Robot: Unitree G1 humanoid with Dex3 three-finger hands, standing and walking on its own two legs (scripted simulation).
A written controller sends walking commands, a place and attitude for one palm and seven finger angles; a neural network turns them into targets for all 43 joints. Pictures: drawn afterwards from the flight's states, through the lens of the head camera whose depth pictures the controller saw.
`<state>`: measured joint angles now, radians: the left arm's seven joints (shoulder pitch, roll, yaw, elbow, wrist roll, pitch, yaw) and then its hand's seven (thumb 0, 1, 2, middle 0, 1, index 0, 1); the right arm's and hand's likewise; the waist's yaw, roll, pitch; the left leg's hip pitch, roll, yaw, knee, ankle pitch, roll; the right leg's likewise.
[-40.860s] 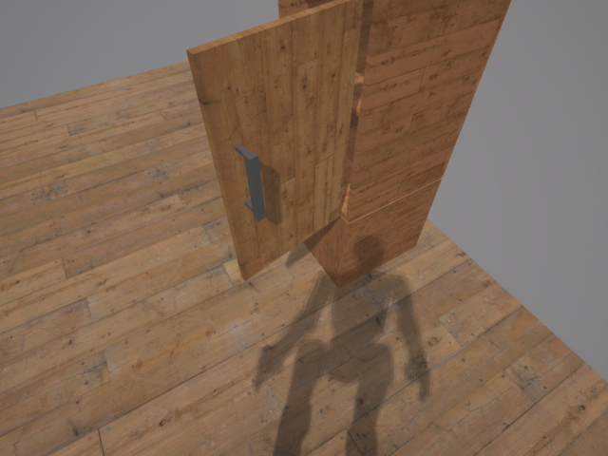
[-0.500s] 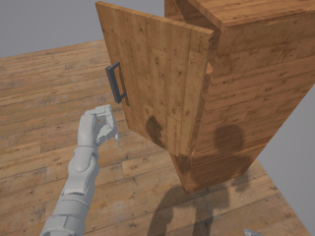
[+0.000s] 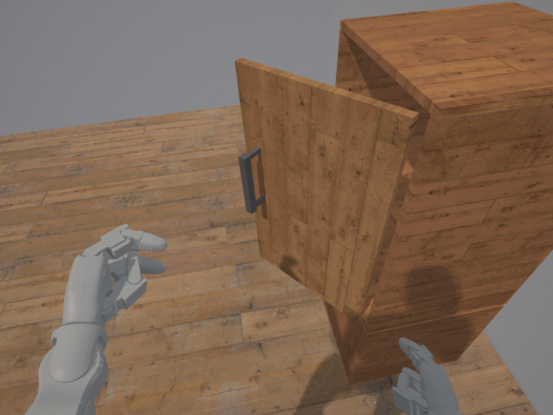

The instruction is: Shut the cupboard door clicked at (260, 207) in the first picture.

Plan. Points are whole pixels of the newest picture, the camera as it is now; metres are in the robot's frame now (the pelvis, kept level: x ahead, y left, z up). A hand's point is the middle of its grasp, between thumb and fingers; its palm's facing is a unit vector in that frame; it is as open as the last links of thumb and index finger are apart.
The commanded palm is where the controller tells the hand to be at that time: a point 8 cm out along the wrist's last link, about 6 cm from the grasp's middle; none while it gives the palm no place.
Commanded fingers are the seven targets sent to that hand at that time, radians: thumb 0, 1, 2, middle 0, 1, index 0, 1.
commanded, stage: draw the hand back to the body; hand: left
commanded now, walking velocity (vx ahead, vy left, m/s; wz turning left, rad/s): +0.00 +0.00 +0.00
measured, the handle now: (253, 181) +0.60 +0.13 -0.01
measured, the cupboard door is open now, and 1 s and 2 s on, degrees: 38 38 38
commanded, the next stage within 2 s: step back with the hand held close in 0.66 s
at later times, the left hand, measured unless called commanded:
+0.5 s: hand (53, 305) +0.18 +0.27 +0.15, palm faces +0.49 -0.78 -0.40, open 7.2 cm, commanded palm +0.14 +0.30 +0.17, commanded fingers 0.00 0.90 0.90 -0.20 -0.30 -0.20 -0.30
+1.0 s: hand (60, 301) +0.19 +0.27 +0.15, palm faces +0.40 -0.79 -0.47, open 7.4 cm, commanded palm +0.13 +0.31 +0.17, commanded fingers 0.00 0.90 0.90 -0.20 -0.30 -0.20 -0.30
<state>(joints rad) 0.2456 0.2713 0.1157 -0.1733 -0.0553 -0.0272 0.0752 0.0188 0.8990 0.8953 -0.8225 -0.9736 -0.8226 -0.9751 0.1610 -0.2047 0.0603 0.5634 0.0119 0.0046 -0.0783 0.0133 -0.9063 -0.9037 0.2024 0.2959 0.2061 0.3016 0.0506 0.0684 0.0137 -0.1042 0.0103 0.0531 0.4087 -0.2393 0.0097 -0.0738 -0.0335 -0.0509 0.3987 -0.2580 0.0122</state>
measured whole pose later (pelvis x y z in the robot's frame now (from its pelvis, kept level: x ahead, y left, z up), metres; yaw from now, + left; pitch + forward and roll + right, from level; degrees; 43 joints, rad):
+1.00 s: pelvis -0.01 +0.01 +0.00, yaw +0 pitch +0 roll -1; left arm 0.51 0.37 0.38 -0.39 -0.06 -0.13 0.11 0.02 0.89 0.89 -0.21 -0.30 -0.21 -0.30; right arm 0.17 -0.25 -0.02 0.59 0.01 0.00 -0.09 0.02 -0.91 -0.90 0.20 0.30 0.21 0.30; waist 0.02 0.07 0.00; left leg -0.23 0.03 0.06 0.48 -0.25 0.02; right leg -0.18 -0.02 -0.05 0.41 -0.24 0.02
